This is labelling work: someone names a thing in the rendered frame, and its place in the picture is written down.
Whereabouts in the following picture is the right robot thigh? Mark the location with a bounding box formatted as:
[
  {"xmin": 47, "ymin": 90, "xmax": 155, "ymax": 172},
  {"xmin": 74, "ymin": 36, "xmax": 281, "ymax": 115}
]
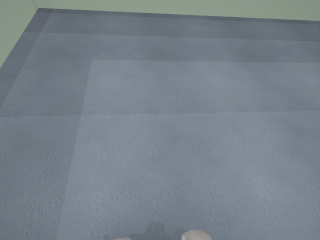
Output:
[{"xmin": 181, "ymin": 229, "xmax": 212, "ymax": 240}]

